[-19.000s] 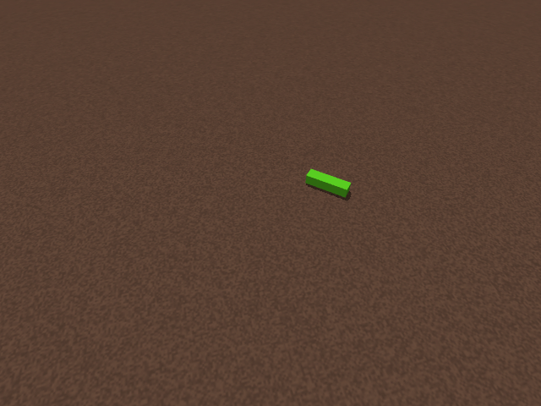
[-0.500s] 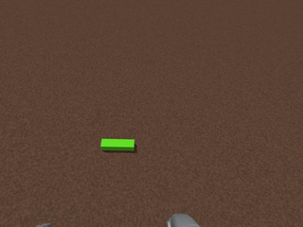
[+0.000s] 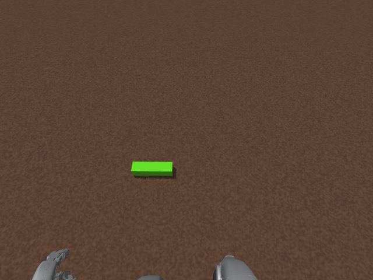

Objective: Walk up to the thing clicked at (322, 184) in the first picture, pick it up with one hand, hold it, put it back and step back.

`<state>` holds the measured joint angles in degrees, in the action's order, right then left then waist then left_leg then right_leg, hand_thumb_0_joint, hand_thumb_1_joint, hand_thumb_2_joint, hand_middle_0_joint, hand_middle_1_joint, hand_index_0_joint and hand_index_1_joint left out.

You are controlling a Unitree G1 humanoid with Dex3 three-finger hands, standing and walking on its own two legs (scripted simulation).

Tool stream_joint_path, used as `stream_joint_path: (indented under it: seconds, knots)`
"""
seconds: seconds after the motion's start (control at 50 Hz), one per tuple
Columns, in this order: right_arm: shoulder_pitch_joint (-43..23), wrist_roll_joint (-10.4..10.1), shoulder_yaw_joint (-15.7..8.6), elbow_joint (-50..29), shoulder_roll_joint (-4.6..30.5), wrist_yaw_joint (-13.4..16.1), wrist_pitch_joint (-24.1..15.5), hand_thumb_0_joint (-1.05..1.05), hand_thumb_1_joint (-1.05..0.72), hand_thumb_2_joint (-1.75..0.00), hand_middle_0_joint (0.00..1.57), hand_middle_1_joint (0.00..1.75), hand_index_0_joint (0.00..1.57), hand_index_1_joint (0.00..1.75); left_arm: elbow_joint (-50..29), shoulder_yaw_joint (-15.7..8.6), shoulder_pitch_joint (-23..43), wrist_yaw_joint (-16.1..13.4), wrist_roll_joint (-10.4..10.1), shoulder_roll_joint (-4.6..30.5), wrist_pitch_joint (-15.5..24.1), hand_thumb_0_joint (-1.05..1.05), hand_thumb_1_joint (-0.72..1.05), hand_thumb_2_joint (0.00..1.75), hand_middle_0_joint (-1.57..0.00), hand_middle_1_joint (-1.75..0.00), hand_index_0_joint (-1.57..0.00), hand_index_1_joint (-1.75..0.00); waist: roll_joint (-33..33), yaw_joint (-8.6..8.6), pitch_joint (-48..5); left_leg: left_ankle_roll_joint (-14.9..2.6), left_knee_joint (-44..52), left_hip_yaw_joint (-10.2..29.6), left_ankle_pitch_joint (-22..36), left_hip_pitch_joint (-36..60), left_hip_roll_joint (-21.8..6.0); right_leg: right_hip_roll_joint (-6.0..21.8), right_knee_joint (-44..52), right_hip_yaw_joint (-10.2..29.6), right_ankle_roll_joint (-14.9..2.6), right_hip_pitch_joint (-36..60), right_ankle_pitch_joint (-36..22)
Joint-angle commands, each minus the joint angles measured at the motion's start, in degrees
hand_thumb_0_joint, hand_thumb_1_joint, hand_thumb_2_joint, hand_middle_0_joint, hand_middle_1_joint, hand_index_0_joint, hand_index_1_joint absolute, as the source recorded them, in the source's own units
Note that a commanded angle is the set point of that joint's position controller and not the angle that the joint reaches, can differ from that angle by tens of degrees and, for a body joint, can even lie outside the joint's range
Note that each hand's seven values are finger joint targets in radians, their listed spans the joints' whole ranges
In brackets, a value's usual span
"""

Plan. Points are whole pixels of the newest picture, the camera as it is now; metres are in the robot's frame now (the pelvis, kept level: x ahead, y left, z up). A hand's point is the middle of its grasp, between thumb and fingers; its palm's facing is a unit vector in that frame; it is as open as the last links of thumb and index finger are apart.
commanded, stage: walk up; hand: left
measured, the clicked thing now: (152, 168) +0.71 +0.22 -0.72
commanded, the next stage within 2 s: stand in 1.04 s
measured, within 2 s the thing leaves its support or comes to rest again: neither
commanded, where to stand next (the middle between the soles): +0.33 -0.01 m, yaw -1 degrees
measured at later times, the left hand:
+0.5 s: hand out of the picture +0.07 +0.27 -0.13, palm faces +0.03 -0.94 -0.35, open 7.4 cm
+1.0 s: hand out of the picture +0.09 +0.26 -0.12, palm faces +0.01 -0.94 -0.34, open 7.4 cm
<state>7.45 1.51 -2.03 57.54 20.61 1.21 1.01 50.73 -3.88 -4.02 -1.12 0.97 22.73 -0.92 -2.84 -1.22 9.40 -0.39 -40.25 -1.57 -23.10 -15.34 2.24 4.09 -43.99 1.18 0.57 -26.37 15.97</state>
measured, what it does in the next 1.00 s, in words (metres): stands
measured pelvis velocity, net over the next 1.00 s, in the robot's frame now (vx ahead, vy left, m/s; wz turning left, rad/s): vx -0.01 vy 0.01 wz -0.01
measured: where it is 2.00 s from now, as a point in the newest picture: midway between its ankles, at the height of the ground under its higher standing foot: outside the picture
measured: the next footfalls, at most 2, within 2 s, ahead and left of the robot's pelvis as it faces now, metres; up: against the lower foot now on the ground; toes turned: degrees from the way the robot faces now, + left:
none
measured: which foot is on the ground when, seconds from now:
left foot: down 0.00-1.00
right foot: down 0.00-1.00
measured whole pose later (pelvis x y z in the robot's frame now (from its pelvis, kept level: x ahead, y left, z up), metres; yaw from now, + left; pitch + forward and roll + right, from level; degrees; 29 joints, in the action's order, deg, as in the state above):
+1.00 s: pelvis -0.01 +0.01 +0.03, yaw +0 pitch -2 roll +0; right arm 2.3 0.9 -1.8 63.6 19.1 -0.6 0.4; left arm 62.9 -1.5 -4.9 -0.2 0.6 19.9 1.5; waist -0.2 -1.0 3.6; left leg -0.2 -22.5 -0.9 -13.6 -6.8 -0.3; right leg 1.7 -21.6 0.8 1.9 -9.2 10.4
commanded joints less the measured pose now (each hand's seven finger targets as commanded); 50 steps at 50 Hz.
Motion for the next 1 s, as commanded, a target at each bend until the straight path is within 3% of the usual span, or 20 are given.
stream_joint_path:
  seconds: [0.0, 0.02, 0.04, 0.06, 0.1, 0.14, 0.16, 0.18, 0.22, 0.24, 0.26, 0.28, 0.32, 0.36, 0.4, 0.44, 0.52, 0.62, 0.68, 0.98]
  knots:
    - [-2.64, 0.64, -4.58, -4.8, 20.93, -0.27, -1.74, 0.0, -0.9, -0.9, 0.2, 0.3, 0.2, 0.3, -2.82, -2.82, 3.03, -1.59, -0.49, 10.81, 0.85, 0.0, 0.9, 0.9, -0.2, -0.3, -0.2, -0.3, 17.07, 2.5, -10.66, -15.53, 20.85, 29.92, 21.7, -2.15, -25.01, -3.92, -10.64, 1.96, -1.01, 2.42, 18.62]
    - [-4.43, 0.71, -4.35, -4.68, 19.23, -0.09, -1.83, 0.0, -0.9, -0.9, 0.2, 0.3, 0.2, 0.3, -2.14, -2.51, 2.47, -1.27, -0.45, 11.42, 0.95, 0.0, 0.9, 0.9, -0.2, -0.3, -0.2, -0.3, 14.62, 1.3, -8.9, -16.22, 19.94, 25.92, 21.86, -3.26, -24.41, -2.19, -10.16, 3.04, -1.1, 3.98, 18.0]
    - [-4.07, 1.05, -3.64, -4.72, 16.19, 0.01, -1.86, 0.0, -0.9, -0.9, 0.2, 0.3, 0.2, 0.3, -1.45, -2.63, 1.72, -0.66, -0.76, 11.02, 1.01, 0.0, 0.9, 0.9, -0.2, -0.3, -0.2, -0.3, 11.17, 0.79, -8.11, -13.06, 16.7, 16.59, 25.16, -0.35, -18.38, -2.88, -7.68, 2.22, -1.5, 4.15, 16.02]
    - [-4.25, 0.81, -2.95, -4.97, 14.43, 0.2, -2.01, 0.0, -0.9, -0.9, 0.2, 0.3, 0.2, 0.3, -0.96, -2.47, 0.32, -0.4, -0.98, 9.96, 1.56, 0.0, 0.9, 0.9, -0.2, -0.3, -0.2, -0.3, 11.36, -0.11, -9.37, -10.23, 13.14, 12.38, 30.36, 4.52, -14.96, -3.17, -3.82, 1.03, -2.21, 2.86, 10.65]
    - [-3.12, -0.24, -2.6, -3.25, 13.36, 0.31, -2.0, 0.0, -0.9, -0.9, 0.2, 0.3, 0.2, 0.3, -0.2, -2.12, -0.64, -0.11, -0.79, 8.68, 2.42, 0.0, 0.9, 0.9, -0.2, -0.3, -0.2, -0.3, 11.06, -0.44, -11.36, -5.81, 8.38, 8.69, 35.48, 7.88, -11.09, -3.64, 8.95, -2.17, -1.95, 7.81, 1.24]
    - [-2.58, -0.99, -2.64, -2.78, 13.56, 0.0, -1.28, 0.0, -0.9, -0.9, 0.2, 0.3, 0.2, 0.3, 1.56, -2.43, -2.14, -0.43, -0.55, 9.36, 3.16, 0.0, 0.9, 0.9, -0.2, -0.3, -0.2, -0.3, 10.47, -0.33, -14.81, -3.82, 3.22, 6.27, 36.19, 6.49, -9.28, -2.42, 17.67, -1.48, -2.38, 18.17, -12.2]
    - [-3.22, -1.41, -2.28, -3.38, 12.27, 0.03, -1.1, 0.0, -0.9, -0.9, 0.2, 0.3, 0.2, 0.3, 2.72, -2.56, -4.3, -0.85, -0.43, 10.75, 3.42, 0.0, 0.9, 0.9, -0.2, -0.3, -0.2, -0.3, 8.05, -0.76, -16.57, -2.98, 0.87, 6.33, 31.78, 2.36, -8.42, -0.36, 16.21, 3.26, -3.35, 23.07, -18.75]
    - [-2.91, -1.75, -1.67, -4.24, 10.6, -0.05, -1.16, 0.0, -0.9, -0.9, 0.2, 0.3, 0.2, 0.3, 3.32, -2.79, -6.02, -1.08, -0.02, 12.6, 3.92, 0.0, 0.9, 0.9, -0.2, -0.3, -0.2, -0.3, 3.77, -0.78, -17.41, -1.62, -0.61, 6.13, 22.43, -3.84, -6.85, 4.82, 16.2, 10.78, -5.05, 27.74, -21.42]
    - [-0.42, -0.74, -2.05, -2.58, 10.26, 0.16, -0.36, 0.0, -0.9, -0.9, 0.2, 0.3, 0.2, 0.3, 2.07, -2.77, 1.5, -0.8, -0.14, 15.98, 3.93, 0.0, 0.9, 0.9, -0.2, -0.3, -0.2, -0.3, -3.98, 1.61, -13.6, -0.42, -3.38, 3.44, -4.89, -1.58, -4.58, 16.19, 20.77, 20.6, -13.72, 15.15, -14.5]
    - [0.21, -0.59, -2.58, -1.31, 11.41, -0.19, -0.13, 0.0, -0.9, -0.9, 0.2, 0.3, 0.2, 0.3, 1.37, -2.33, 4.0, -0.59, 0.02, 14.33, 3.86, 0.0, 0.9, 0.9, -0.2, -0.3, -0.2, -0.3, -3.35, 2.68, -10.64, -0.21, -4.09, 3.89, -7.21, 2.65, -4.77, 15.03, 22.38, 19.33, -13.2, 7.62, -6.63]
    - [1.11, -0.83, -2.57, -0.58, 11.43, -0.64, -0.34, 0.0, -0.9, -0.9, 0.2, 0.3, 0.2, 0.3, 1.17, -1.88, 5.61, -0.4, 0.24, 13.46, 3.66, 0.0, 0.9, 0.9, -0.2, -0.3, -0.2, -0.3, -3.27, 3.8, -8.83, -0.68, 1.27, 3.76, -6.0, 4.65, -4.86, 12.42, 22.95, 15.58, -10.76, 4.48, -1.27]
    - [1.85, -0.82, -2.54, 0.07, 11.84, -0.99, -0.72, 0.0, -0.9, -0.9, 0.2, 0.3, 0.2, 0.3, 1.49, -1.61, 5.85, -0.26, 0.2, 12.95, 3.51, 0.0, 0.9, 0.9, -0.2, -0.3, -0.2, -0.3, -2.51, 4.24, -7.74, -1.2, 7.64, 4.44, 0.44, 5.58, -5.14, 9.08, 22.24, 11.89, -7.35, 3.62, 2.35]
    - [-0.24, 0.02, -2.65, 0.42, 12.81, -1.24, -1.51, 0.0, -0.9, -0.9, 0.2, 0.3, 0.2, 0.3, 2.48, -1.04, 4.96, 0.14, -0.28, 10.01, 3.15, 0.0, 0.9, 0.9, -0.2, -0.3, -0.2, -0.3, 1.97, 2.73, -6.89, -3.28, 19.29, 12.26, 3.98, 3.34, -9.91, 2.08, 16.88, 5.54, -2.43, 6.03, 2.37]
    - [-6.19, 0.19, -2.55, -0.71, 14.31, -1.5, -1.75, 0.0, -0.9, -0.9, 0.2, 0.3, 0.2, 0.3, 5.09, -1.15, 1.35, 0.54, -0.48, 10.11, 3.01, 0.0, 0.9, 0.9, -0.2, -0.3, -0.2, -0.3, 4.27, -0.49, -6.67, -5.36, 23.11, 15.8, -8.28, -5.49, -13.31, -2.27, 14.78, 1.21, -1.54, 13.74, 6.61]
    - [-7.27, 0.34, -2.08, -0.6, 13.39, -1.65, -1.78, 0.0, -0.9, -0.9, 0.2, 0.3, 0.2, 0.3, 6.04, -1.51, 0.06, 0.86, -0.25, 10.27, 3.21, 0.0, 0.9, 0.9, -0.2, -0.3, -0.2, -0.3, 3.37, -1.06, -5.75, -3.75, 23.39, 12.6, -10.79, -7.75, -11.14, -0.89, 17.92, 2.69, -2.02, 17.39, 5.17]
    - [-6.48, 0.26, -1.84, 0.21, 12.18, -1.56, -2.12, 0.0, -0.9, -0.9, 0.2, 0.3, 0.2, 0.3, 6.59, -1.5, 0.77, 1.04, -0.3, 10.49, 3.51, 0.0, 0.9, 0.9, -0.2, -0.3, -0.2, -0.3, 3.81, -0.16, -6.8, -2.0, 22.08, 10.33, -4.79, -4.05, -8.95, 0.72, 20.79, 5.52, -2.8, 16.59, 2.53]
    - [-6.46, 0.14, -1.92, 0.89, 11.92, -1.67, -2.21, 0.0, -0.9, -0.9, 0.2, 0.3, 0.2, 0.3, 7.37, -0.87, 1.18, 0.99, -0.44, 10.14, 3.71, 0.0, 0.9, 0.9, -0.2, -0.3, -0.2, -0.3, 5.7, 0.37, -8.16, -1.44, 22.25, 9.79, -1.69, 0.75, -8.86, 1.3, 23.27, 5.64, -2.59, 14.92, 0.47]
    - [-6.07, -0.59, -1.63, 1.5, 11.03, -1.47, -2.43, 0.0, -0.9, -0.9, 0.2, 0.3, 0.2, 0.3, 8.23, -0.42, 0.63, 0.62, -0.63, 10.3, 4.22, 0.0, 0.9, 0.9, -0.2, -0.3, -0.2, -0.3, 4.01, 0.72, -12.49, -0.92, 19.68, 6.84, 15.47, 5.89, -8.74, 2.45, 23.3, 4.8, -2.0, 19.31, -14.41]
    - [-5.63, -0.71, -1.79, 2.1, 10.82, -1.28, -2.23, 0.0, -0.9, -0.9, 0.2, 0.3, 0.2, 0.3, 8.48, -0.2, 1.06, 0.43, -0.77, 10.3, 4.01, 0.0, 0.9, 0.9, -0.2, -0.3, -0.2, -0.3, 3.09, 1.04, -13.02, -0.64, 19.96, 6.22, 19.18, 7.83, -8.86, 2.75, 23.01, 4.36, -1.88, 19.37, -16.71]
    - [-7.4, -0.68, -1.96, 2.32, 10.49, -1.25, -1.74, 0.0, -0.9, -0.9, 0.2, 0.3, 0.2, 0.3, 8.65, -0.09, 0.94, -0.04, -0.45, 9.68, 3.72, 0.0, 0.9, 0.9, -0.2, -0.3, -0.2, -0.3, 3.68, 0.78, -12.71, -0.63, 21.46, 4.96, 22.0, 8.97, -9.14, 2.94, 24.2, 3.57, -1.1, 21.17, -19.29]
